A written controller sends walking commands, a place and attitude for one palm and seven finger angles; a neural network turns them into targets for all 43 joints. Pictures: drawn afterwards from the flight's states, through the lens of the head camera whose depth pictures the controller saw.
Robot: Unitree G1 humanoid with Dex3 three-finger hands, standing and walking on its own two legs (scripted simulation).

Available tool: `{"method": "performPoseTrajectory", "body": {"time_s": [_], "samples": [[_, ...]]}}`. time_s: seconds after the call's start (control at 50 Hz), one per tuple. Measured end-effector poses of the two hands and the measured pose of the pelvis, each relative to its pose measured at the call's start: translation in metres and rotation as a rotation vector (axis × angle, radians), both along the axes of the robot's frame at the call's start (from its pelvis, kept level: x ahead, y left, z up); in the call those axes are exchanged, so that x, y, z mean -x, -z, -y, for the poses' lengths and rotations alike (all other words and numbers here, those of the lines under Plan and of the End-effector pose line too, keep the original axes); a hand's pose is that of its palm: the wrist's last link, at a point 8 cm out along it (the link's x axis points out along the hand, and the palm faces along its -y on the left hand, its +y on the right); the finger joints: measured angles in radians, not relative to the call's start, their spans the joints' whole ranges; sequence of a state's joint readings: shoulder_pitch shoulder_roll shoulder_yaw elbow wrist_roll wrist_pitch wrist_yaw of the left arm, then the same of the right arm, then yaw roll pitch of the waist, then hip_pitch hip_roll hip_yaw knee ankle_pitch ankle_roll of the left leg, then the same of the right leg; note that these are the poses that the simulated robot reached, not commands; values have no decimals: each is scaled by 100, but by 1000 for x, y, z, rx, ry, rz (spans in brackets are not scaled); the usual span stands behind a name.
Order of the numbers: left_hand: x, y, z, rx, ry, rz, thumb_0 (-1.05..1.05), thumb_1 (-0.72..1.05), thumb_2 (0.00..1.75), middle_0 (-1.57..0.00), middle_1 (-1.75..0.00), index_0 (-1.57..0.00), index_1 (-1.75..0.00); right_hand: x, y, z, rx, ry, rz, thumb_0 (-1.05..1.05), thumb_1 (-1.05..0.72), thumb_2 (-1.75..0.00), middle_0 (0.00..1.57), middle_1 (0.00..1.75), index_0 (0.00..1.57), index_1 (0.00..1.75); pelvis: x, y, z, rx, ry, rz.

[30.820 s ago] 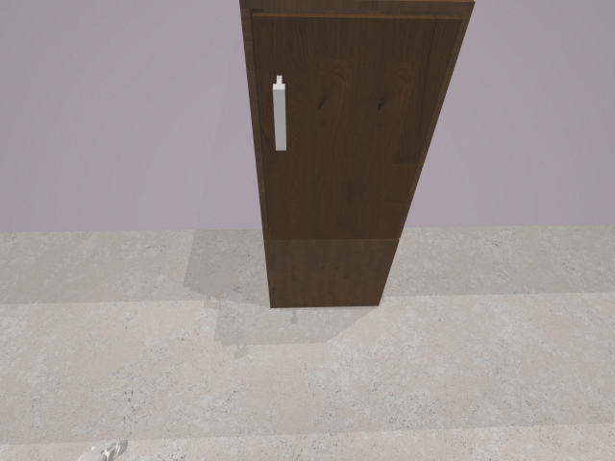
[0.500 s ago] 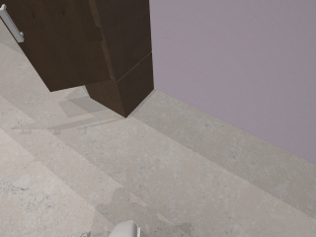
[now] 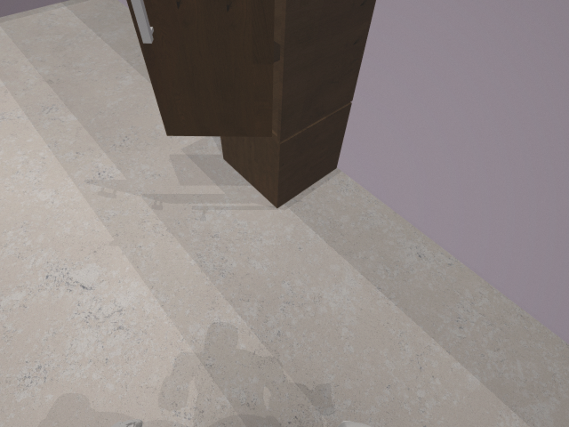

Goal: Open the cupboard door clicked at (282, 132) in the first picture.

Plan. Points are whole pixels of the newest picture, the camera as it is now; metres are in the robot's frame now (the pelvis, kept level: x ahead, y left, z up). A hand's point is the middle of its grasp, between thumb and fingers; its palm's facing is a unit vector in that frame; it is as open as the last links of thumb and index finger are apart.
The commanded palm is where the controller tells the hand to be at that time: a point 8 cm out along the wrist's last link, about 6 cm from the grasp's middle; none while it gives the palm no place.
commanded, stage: take the last steps up to it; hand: left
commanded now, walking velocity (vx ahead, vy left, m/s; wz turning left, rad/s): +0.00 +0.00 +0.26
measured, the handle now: (142, 10) +0.98 +0.42 +0.07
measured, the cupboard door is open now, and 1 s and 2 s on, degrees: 50 50 50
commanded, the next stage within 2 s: come to a stop and stand still in 1.54 s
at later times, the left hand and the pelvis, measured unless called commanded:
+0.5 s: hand out of the picture -0.03 +0.19 -0.17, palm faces +0.26 -0.95 -0.19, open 7.3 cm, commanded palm none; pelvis +0.04 +0.02 +0.00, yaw +10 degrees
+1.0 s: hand (144, 319) +0.30 +0.27 -0.16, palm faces +0.10 -0.98 -0.20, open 7.4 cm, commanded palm none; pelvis +0.19 +0.08 -0.01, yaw +7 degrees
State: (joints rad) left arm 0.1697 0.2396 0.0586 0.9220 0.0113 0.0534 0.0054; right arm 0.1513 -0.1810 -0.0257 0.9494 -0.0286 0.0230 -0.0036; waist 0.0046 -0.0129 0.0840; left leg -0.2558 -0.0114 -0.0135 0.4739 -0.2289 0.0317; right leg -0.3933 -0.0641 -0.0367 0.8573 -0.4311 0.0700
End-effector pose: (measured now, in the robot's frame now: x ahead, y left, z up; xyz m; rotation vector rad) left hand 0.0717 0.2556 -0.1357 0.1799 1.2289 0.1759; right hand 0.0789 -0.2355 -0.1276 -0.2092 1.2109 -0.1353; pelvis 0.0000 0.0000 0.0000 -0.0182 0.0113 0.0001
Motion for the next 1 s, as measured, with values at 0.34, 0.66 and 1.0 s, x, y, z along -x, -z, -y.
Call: {"method": "performPoseTrajectory", "body": {"time_s": [0.34, 0.66, 1.0], "samples": [[62, -10, 44, 17, -149, -42, 0, 92, 90, -20, -30, -21, -30, 10, 11, 31, -35, -46, -154, 1, -91, -90, 20, 30, 20, 30, -15, -6, 21, -44, -125, 10], [98, 24, -30, 100, -278, -313, 1, 91, 90, -20, -30, -20, -30, -125, 5, -87, -6, -200, 60, 1, -91, -90, 20, 30, 20, 30, -80, 11, -67, -28, -163, 12], [-210, -6, -65, 28, -33, 125, 0, 91, 90, -20, -30, -20, -30, -64, 25, -94, -64, 25, -315, 1, -92, -90, 20, 30, 20, 30, -194, 9, -81, -56, -121, 12]]}}
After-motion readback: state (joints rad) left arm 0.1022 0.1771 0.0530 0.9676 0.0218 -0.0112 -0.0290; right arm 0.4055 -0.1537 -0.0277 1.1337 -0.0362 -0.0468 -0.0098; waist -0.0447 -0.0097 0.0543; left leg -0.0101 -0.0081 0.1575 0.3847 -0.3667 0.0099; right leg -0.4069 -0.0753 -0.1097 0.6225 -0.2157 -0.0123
